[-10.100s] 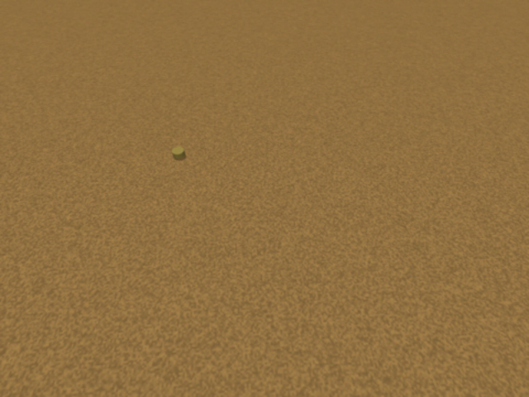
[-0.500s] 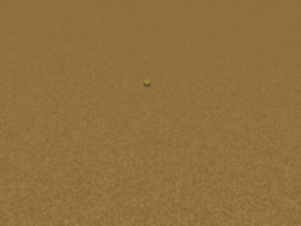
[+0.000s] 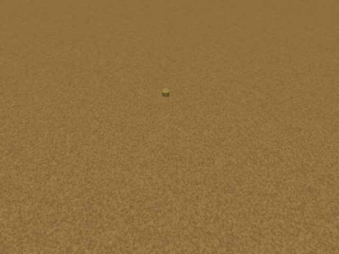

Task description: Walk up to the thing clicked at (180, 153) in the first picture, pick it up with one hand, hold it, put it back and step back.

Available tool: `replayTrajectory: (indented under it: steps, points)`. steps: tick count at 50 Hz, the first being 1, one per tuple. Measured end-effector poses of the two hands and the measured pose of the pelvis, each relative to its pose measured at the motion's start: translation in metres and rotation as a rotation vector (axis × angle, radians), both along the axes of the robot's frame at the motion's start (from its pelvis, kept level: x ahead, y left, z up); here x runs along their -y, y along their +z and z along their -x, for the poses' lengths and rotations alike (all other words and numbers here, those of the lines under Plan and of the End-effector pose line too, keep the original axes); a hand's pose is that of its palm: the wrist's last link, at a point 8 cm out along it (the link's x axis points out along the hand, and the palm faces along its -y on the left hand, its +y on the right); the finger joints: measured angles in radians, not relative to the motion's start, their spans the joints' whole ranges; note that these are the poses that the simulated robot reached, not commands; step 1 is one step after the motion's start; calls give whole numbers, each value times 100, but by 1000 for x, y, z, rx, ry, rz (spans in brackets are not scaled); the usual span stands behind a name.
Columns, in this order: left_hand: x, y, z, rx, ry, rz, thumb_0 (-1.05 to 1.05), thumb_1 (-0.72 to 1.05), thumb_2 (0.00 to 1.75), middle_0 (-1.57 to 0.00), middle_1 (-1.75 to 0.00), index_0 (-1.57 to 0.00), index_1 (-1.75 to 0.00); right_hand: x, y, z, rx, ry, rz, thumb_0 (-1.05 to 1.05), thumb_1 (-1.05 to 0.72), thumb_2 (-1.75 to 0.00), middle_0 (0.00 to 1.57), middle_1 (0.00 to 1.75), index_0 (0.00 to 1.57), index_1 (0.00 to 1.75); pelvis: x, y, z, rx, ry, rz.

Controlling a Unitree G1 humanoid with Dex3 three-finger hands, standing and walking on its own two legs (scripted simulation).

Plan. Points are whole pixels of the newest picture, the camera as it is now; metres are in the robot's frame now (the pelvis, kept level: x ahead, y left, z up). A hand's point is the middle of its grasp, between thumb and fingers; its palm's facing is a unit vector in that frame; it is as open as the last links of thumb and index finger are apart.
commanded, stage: stand
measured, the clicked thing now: (165, 92) +1.64 +0.02 -0.77
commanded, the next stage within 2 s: walk up in 1.78 s
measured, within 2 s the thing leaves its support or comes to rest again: neither
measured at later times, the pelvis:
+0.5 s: pelvis +0.01 +0.00 +0.00, yaw +0 degrees
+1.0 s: pelvis +0.01 +0.00 +0.00, yaw +0 degrees
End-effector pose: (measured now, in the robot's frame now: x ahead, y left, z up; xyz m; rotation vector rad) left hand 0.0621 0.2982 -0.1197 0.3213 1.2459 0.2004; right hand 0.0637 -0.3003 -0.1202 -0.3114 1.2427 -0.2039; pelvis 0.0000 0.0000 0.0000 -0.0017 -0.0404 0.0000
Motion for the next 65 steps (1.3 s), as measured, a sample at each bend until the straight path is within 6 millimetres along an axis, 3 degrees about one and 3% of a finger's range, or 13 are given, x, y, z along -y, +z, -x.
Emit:
replayTrajectory:
  steps: [65]
  points:
    - [0, 1, -17, 16, 3, -3, 0, 90, 90, -20, -30, -21, -30, -2, 1, -21, 18, 14, 1, 1, -90, -90, 20, 30, 20, 30, 0, 0, -13, -6, 7, 1]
